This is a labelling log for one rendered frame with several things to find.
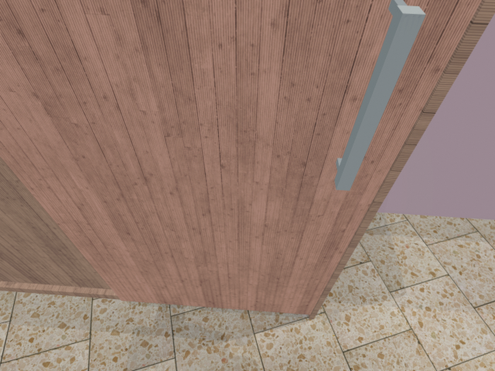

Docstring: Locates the wardrobe door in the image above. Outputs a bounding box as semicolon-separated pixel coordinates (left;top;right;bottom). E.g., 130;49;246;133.
0;157;111;289
0;0;482;315

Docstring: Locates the handle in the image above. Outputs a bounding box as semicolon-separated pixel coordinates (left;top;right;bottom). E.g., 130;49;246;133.
334;0;426;191

